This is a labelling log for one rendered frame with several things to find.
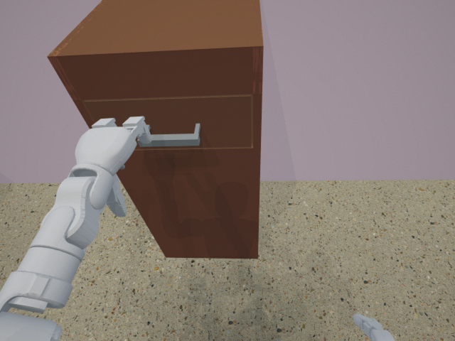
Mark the right robot hand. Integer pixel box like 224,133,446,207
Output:
353,314,395,341

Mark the handle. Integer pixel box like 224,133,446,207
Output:
137,124,200,147

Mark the cabinet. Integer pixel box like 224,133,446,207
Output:
47,0,264,259

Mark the left robot upper arm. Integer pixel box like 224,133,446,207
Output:
0,311,63,341

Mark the left robot forearm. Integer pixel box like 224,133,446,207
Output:
0,163,114,313

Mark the drawer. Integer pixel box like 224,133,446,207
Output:
84,94,252,149

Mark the left robot hand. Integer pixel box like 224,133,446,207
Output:
75,117,151,217

